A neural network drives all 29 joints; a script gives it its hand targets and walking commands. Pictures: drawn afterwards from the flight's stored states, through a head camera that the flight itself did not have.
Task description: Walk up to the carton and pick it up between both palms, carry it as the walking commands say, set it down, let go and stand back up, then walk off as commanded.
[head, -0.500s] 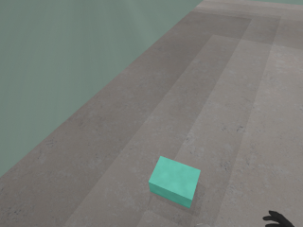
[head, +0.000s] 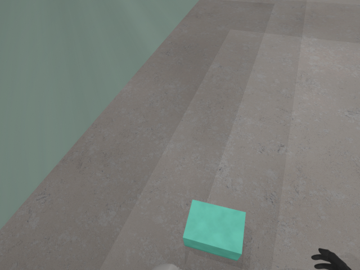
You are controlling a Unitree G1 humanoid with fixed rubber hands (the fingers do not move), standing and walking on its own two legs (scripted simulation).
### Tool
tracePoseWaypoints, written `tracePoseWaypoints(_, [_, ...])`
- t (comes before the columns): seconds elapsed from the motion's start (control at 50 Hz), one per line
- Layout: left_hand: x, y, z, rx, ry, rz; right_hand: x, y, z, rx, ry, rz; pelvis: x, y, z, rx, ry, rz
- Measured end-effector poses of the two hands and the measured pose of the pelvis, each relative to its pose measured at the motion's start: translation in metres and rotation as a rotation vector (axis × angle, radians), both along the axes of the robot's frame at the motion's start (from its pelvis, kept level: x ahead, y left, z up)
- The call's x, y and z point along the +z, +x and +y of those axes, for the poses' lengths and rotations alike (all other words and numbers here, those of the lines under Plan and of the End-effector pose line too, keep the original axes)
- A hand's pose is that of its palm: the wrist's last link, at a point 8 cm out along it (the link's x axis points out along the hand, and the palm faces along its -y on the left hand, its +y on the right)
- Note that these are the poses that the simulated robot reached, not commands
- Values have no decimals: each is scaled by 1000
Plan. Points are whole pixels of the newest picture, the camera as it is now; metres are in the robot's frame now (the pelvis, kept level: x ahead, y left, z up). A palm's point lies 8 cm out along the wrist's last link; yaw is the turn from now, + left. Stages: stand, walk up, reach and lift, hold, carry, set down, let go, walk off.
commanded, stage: walk up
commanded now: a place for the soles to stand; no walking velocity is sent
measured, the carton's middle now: (214, 229) +0.41 -0.10 -0.67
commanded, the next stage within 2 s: none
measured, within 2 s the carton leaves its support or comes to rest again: neither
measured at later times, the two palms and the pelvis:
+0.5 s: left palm (29, 256) +0.21 +0.41 -0.11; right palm out of the picture +0.09 -0.24 -0.10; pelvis +0.05 +0.11 -0.02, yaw -13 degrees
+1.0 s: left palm (56, 243) +0.23 +0.35 -0.10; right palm out of the picture +0.01 -0.27 -0.07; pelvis +0.02 +0.08 -0.01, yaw -19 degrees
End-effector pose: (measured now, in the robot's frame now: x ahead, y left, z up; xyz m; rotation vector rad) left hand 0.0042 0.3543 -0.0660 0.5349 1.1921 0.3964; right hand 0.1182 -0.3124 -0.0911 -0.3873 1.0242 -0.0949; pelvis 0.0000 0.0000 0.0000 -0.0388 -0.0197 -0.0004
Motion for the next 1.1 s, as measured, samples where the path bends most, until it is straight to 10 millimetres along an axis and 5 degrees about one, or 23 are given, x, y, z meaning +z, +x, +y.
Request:
tracePoseWaypoints(0.08, [8,14,24,-20,18,19,10,44,25,3,13,-98,2,18,24,-21,8,-15])
tracePoseWaypoints(0.18, [-1,62,64,-81,-8,-15,5,62,65,-30,20,-135,-6,40,67,-57,7,-26])
tracePoseWaypoints(0.24, [-22,105,84,-139,-39,-24,-7,50,83,-90,6,-120,-19,47,93,-103,4,-21])
tracePoseWaypoints(0.32, [-33,160,83,-207,-97,-66,-4,19,87,-170,-42,-48,-16,49,107,-149,13,-14])
tracePoseWaypoints(0.42, [-41,195,72,-267,-149,-75,2,-8,83,-235,-90,-20,-16,52,111,-196,29,-8])
tracePoseWaypoints(0.58, [-41,197,50,-339,-147,-19,-18,-41,66,-318,-75,-4,-22,42,95,-242,36,-10])
tracePoseWaypoints(0.7, [-34,196,41,-373,-151,11,-8,-67,60,-377,-101,22,-13,33,93,-274,65,10])
tracePoseWaypoints(0.88, [-44,227,19,-407,-231,-94,6,-98,61,-398,-151,37,-12,24,97,-285,47,-7])
tracePoseWaypoints(1.1, [-35,224,-19,-468,-233,-119,12,-117,31,-436,-137,27,-6,18,64,-327,27,-17])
